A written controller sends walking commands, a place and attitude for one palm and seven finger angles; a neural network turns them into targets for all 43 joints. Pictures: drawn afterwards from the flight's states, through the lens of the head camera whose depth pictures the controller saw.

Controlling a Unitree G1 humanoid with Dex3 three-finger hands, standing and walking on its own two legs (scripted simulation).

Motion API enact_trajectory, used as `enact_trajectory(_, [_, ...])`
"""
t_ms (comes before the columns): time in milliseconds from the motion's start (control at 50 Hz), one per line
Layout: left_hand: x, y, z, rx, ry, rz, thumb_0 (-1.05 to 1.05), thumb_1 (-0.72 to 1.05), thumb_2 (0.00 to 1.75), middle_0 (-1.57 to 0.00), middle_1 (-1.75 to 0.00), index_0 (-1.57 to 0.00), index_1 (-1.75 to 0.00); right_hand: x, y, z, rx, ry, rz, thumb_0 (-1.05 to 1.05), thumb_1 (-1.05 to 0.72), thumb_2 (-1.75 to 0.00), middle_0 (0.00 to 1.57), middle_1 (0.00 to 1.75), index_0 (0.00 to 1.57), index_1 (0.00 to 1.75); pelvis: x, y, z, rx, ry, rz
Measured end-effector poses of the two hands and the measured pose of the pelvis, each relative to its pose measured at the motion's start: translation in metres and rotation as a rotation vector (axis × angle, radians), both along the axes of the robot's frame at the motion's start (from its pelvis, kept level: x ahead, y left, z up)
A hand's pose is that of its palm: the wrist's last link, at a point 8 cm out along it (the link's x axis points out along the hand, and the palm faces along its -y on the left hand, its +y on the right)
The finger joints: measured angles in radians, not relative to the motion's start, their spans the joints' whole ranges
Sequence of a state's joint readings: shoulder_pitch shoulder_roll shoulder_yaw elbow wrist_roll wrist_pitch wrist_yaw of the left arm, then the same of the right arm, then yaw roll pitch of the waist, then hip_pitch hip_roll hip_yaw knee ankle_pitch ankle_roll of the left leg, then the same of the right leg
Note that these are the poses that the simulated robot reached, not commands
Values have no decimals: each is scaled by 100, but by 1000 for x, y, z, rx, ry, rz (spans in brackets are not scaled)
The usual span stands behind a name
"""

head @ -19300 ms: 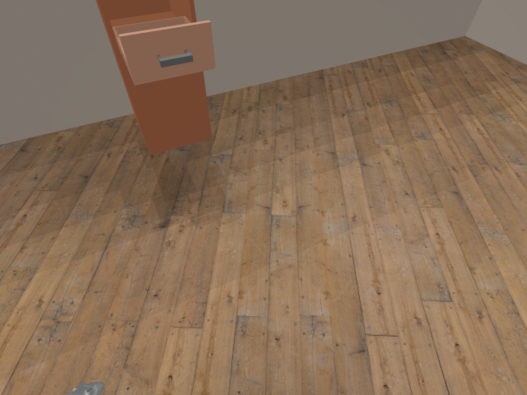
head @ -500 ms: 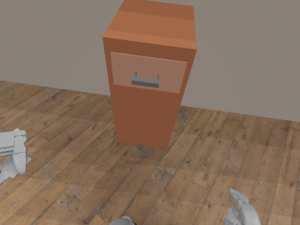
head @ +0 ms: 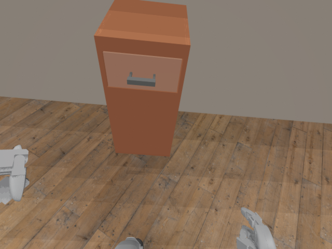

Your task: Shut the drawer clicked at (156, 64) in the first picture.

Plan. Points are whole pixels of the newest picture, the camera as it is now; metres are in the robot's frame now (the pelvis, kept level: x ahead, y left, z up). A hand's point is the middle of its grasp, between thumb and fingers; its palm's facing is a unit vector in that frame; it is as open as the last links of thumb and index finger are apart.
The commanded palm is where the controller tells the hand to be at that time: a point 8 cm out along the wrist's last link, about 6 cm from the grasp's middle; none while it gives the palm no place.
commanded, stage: stop stepping back and stand still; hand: left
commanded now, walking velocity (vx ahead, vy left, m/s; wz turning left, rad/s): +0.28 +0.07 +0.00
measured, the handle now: (142, 78) +0.80 +0.12 -0.07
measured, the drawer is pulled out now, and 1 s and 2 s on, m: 0.00 0.00 0.00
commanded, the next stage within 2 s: let the arm hang, fingers relaxed in 0.60 s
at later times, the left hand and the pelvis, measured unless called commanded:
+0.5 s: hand out of the picture +0.16 +0.28 +0.17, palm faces +0.44 -0.80 -0.40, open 3.2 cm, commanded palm +0.11 +0.30 +0.19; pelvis -0.02 +0.02 +0.01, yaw +1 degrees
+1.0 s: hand out of the picture +0.03 +0.19 -0.16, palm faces +0.05 -0.98 -0.21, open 3.1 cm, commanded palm none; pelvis -0.02 +0.00 +0.01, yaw +3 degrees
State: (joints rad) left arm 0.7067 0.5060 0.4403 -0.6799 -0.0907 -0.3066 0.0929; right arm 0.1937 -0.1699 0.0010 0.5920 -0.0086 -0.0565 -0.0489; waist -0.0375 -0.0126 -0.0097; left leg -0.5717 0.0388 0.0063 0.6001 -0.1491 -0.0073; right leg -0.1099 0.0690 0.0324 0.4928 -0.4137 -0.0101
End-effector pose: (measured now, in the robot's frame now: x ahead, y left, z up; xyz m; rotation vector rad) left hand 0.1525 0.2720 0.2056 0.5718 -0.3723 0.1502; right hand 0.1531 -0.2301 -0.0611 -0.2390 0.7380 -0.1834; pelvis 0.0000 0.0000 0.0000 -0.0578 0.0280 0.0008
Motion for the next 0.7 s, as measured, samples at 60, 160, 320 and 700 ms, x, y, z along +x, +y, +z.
enact_trajectory(60, [-10,17,-5,-33,-18,91,1,88,90,-140,-160,-141,-160,-24,-15,-6,-52,32,-53,1,-90,-90,21,30,21,30,8,8,-3,4,-11,1])
enact_trajectory(160, [-5,38,-22,-137,-11,218,1,89,90,-140,-160,-141,-160,-48,-18,-7,-81,70,-65,1,-91,-90,20,30,20,30,-4,13,3,35,-26,6])
enact_trajectory(320, [-29,5,-4,-52,61,83,1,89,90,-140,-160,-140,-160,-50,3,1,-1,6,5,1,-91,-90,20,30,20,30,-27,7,10,29,-17,15])
enact_trajectory(700, [-31,6,-6,-56,89,162,1,89,90,-140,-160,-140,-160,-16,27,1,72,-52,82,1,-90,-90,21,30,21,30,-25,6,13,44,-18,17])
